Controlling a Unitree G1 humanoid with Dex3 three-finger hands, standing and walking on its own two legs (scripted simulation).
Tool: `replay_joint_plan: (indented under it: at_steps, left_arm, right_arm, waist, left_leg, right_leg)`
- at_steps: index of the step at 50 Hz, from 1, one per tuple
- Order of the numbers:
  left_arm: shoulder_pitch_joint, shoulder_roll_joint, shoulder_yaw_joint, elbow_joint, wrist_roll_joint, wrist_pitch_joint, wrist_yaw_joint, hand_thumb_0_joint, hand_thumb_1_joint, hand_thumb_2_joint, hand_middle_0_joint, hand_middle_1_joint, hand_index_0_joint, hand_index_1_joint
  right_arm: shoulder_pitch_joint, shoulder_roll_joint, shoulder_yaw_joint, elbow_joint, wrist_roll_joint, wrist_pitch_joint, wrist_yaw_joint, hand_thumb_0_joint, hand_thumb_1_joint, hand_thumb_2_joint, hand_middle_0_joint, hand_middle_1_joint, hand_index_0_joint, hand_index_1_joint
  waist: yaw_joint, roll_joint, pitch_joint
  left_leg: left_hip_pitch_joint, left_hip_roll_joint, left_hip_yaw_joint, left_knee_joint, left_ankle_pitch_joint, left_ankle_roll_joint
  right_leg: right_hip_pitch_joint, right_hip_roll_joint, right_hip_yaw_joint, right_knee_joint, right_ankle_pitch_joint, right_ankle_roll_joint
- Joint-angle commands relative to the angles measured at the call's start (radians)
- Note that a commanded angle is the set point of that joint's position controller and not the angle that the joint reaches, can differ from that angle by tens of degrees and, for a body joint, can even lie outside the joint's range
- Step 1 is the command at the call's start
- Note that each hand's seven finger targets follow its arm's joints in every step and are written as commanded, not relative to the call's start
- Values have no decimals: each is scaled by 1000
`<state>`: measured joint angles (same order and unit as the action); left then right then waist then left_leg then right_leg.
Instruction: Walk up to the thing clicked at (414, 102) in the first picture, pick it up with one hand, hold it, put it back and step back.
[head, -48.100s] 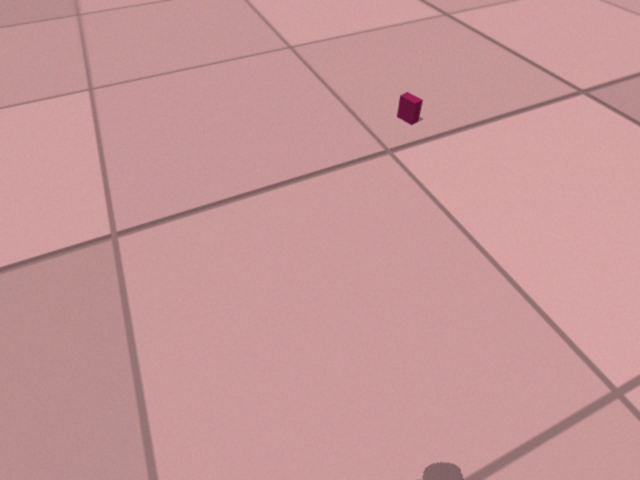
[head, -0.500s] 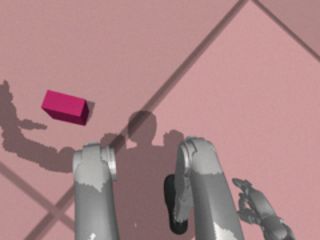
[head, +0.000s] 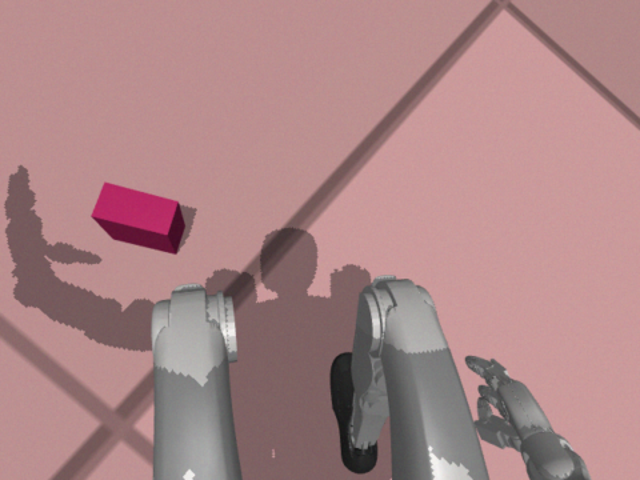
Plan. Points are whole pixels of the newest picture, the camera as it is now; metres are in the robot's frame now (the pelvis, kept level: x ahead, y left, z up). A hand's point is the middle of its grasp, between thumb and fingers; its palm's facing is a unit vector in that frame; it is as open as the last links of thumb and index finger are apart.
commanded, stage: go down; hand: left
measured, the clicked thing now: (143, 221) +0.46 +0.26 -0.30
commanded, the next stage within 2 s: none
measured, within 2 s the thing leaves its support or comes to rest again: neither
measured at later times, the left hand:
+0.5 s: hand out of the picture +0.36 +0.46 +0.02, palm faces +0.30 -0.95 -0.03, open 17.4 cm
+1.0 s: hand out of the picture +0.36 +0.46 +0.02, palm faces +0.30 -0.95 -0.02, open 17.6 cm
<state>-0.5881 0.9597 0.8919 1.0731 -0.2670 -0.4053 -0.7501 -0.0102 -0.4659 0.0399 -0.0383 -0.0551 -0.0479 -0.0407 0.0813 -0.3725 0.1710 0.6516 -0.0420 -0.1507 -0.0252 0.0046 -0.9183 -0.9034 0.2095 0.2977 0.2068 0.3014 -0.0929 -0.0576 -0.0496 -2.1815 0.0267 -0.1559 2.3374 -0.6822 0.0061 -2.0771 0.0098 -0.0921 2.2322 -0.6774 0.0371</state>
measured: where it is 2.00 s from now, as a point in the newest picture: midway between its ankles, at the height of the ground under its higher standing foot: (285, 442)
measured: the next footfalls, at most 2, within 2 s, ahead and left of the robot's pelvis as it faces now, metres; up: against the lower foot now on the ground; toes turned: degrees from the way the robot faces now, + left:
none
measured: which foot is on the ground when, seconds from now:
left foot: down 0.00-1.00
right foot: down 0.00-1.00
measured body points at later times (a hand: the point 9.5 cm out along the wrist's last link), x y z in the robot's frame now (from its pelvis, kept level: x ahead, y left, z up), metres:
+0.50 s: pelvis +0.00 +0.00 +0.00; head +0.21 +0.11 +0.38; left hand +0.34 +0.51 +0.02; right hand +0.17 -0.27 -0.08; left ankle +0.09 +0.12 -0.33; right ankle +0.11 -0.13 -0.33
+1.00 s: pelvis +0.00 +0.00 +0.00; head +0.20 +0.10 +0.38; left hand +0.34 +0.51 +0.02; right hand +0.17 -0.27 -0.08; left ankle +0.09 +0.12 -0.33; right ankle +0.11 -0.13 -0.33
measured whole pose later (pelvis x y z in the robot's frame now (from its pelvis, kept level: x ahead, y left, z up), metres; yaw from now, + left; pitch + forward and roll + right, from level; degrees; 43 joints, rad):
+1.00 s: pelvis +0.00 +0.00 +0.00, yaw +0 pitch +29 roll -10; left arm -0.60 0.98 0.91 1.08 -0.27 -0.40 -0.76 -0.01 -0.57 0.00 -0.06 -0.03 -0.06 -0.02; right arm 0.08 -0.37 0.18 0.65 -0.05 -0.15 -0.02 0.00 -0.92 -0.90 0.21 0.30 0.21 0.30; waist -0.10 -0.06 -0.03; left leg -2.19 0.02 -0.16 2.34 -0.68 0.00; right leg -2.08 0.01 -0.10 2.24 -0.67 0.04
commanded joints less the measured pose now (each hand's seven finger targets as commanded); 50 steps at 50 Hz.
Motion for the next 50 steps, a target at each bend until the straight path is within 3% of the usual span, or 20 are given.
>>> replay_joint_plan:
  at_steps: [1, 4, 6, 8, 9, 15, 16, 20, 26, 27, 29, 32, 34, 35, 36, 39, 43, 45, 50]
  left_arm:
    - [-183, 437, 69, -184, -31, -61, 12, 0, -498, 36, -39, -51, -46, -40]
    - [-173, 443, 78, -169, -31, -64, 3, 0, -505, 20, -46, -41, -49, -32]
    - [-173, 428, 67, -135, -31, -61, -1, 0, -519, 33, -45, -49, -48, -42]
    - [-166, 467, 83, -147, -26, -62, 0, 0, -515, 32, -45, -47, -47, -40]
    - [-168, 460, 78, -130, -29, -63, -4, 0, -512, 30, -43, -43, -45, -36]
    - [-165, 479, 101, -202, -38, -66, -10, 0, -516, 29, -48, -52, -50, -46]
    - [-148, 455, 88, -184, -39, -65, -12, 0, -527, 25, -48, -47, -51, -40]
    - [-201, 501, 95, -251, -32, -69, -7, 0, -521, 32, -45, -45, -45, -41]
    - [-173, 461, 80, -210, -34, -51, -8, 0, -539, 20, -50, -38, -50, -34]
    - [-172, 442, 68, -193, -34, -48, -12, 0, -542, 16, -49, -40, -51, -33]
    - [-155, 444, 68, -189, -36, -44, -15, 0, -547, 21, -48, -43, -50, -37]
    - [-166, 457, 77, -158, -43, -46, -14, 0, -543, 1, -50, -30, -54, -21]
    - [-156, 418, 69, -120, -48, -50, -15, 0, -560, 3, -53, -35, -58, -26]
    - [-167, 437, 79, -138, -48, -56, -11, 0, -568, 4, -50, -32, -55, -23]
    - [-194, 462, 78, -143, -41, -60, -10, 0, -565, 0, -49, -29, -55, -20]
    - [-204, 481, 85, -174, -29, -68, -8, 0, -565, 0, -56, -27, -59, -21]
    - [-188, 487, 86, -191, -24, -62, -3, 0, -578, 6, -55, -32, -56, -27]
    - [-193, 481, 93, -207, -35, -62, -5, 0, -597, 5, -57, -36, -57, -32]
    - [-182, 466, 80, -204, -28, -53, 0, 0, -583, 8, -49, -34, -53, -28]
  right_arm:
    - [114, -260, -97, -36, 3, -25, -17, 0, -918, -903, 200, 300, 200, 300]
    - [119, -261, -92, -37, -2, -24, -15, 0, -922, -904, 200, 300, 200, 300]
    - [114, -256, -92, -41, -3, -22, -14, 0, -920, -904, 200, 300, 200, 300]
    - [107, -258, -89, -45, -4, -26, -12, 0, -921, -904, 200, 300, 200, 300]
    - [106, -259, -86, -44, -5, -25, -13, 0, -922, -904, 200, 300, 200, 300]
    - [114, -269, -91, -46, -4, -25, -14, 0, -926, -905, 200, 300, 200, 300]
    - [118, -269, -90, -40, -5, -24, -15, 0, -923, -904, 200, 300, 200, 300]
    - [109, -268, -92, -40, -3, -24, -19, 0, -924, -904, 200, 300, 200, 300]
    - [104, -267, -96, -43, 3, -23, -20, 0, -924, -905, 200, 300, 200, 300]
    - [108, -266, -95, -42, 2, -21, -21, 0, -926, -905, 200, 300, 200, 300]
    - [103, -264, -95, -46, 6, -24, -20, 0, -925, -904, 200, 300, 200, 300]
    - [108, -264, -86, -44, 4, -24, -20, 0, -924, -903, 200, 300, 200, 300]
    - [111, -263, -82, -48, 2, -28, -18, 0, -923, -903, 200, 300, 200, 300]
    - [110, -263, -81, -47, -2, -27, -17, 0, -922, -903, 200, 300, 200, 300]
    - [107, -264, -80, -46, -2, -27, -17, 0, -925, -904, 200, 300, 200, 300]
    - [110, -274, -85, -50, -7, -25, -16, 0, -925, -904, 200, 300, 200, 300]
    - [104, -271, -89, -54, -3, -24, -15, 0, -924, -904, 200, 300, 200, 300]
    - [108, -267, -83, -52, -6, -26, -14, 0, -927, -905, 200, 300, 200, 300]
    - [110, -271, -91, -43, -2, -23, -20, 0, -928, -905, 200, 300, 200, 300]
  waist:
    - [30, 359, -578]
    - [32, 339, -607]
    - [20, 308, -573]
    - [37, 304, -580]
    - [30, 309, -574]
    - [43, 354, -641]
    - [36, 361, -639]
    - [45, 393, -642]
    - [41, 388, -590]
    - [23, 376, -578]
    - [36, 356, -567]
    - [25, 335, -571]
    - [11, 304, -544]
    - [21, 300, -564]
    - [13, 304, -558]
    - [28, 353, -590]
    - [41, 361, -602]
    - [41, 366, -634]
    - [36, 390, -601]
  left_leg:
    - [528, 11, 28, -343, 117, 3]
    - [538, 9, 37, -321, 174, 5]
    - [478, 6, 49, -315, 124, 14]
    - [463, 5, 56, -314, 103, 16]
    - [462, 6, 57, -310, 103, 16]
    - [539, 10, 45, -321, 154, 5]
    - [543, 10, 45, -317, 171, 3]
    - [556, 12, 37, -330, 140, 2]
    - [539, 13, 28, -359, 87, 2]
    - [525, 11, 28, -354, 79, 5]
    - [507, 11, 29, -355, 63, 7]
    - [495, 8, 34, -332, 105, 9]
    - [477, 8, 35, -321, 120, 11]
    - [478, 7, 43, -309, 139, 12]
    - [468, 7, 43, -313, 114, 14]
    - [521, 11, 38, -328, 117, 8]
    - [510, 12, 36, -353, 54, 8]
    - [519, 7, 49, -331, 120, 6]
    - [545, 11, 30, -350, 107, 2]
  right_leg:
    - [182, 23, -57, -172, 117, -77]
    - [209, 24, -55, -175, 150, -76]
    - [226, 26, -51, -193, 116, -72]
    - [235, 29, -48, -199, 97, -72]
    - [241, 31, -51, -197, 99, -71]
    - [230, 30, -57, -179, 128, -75]
    - [238, 29, -60, -175, 143, -75]
    - [211, 28, -55, -171, 124, -77]
    - [177, 26, -59, -175, 95, -76]
    - [183, 26, -62, -181, 92, -74]
    - [177, 27, -60, -185, 78, -74]
    - [199, 28, -60, -185, 104, -74]
    - [208, 29, -64, -184, 113, -73]
    - [231, 30, -60, -189, 128, -71]
    - [228, 30, -61, -191, 104, -71]
    - [219, 29, -61, -181, 112, -73]
    - [220, 30, -63, -184, 68, -72]
    - [247, 30, -57, -180, 117, -73]
    - [190, 27, -63, -171, 107, -76]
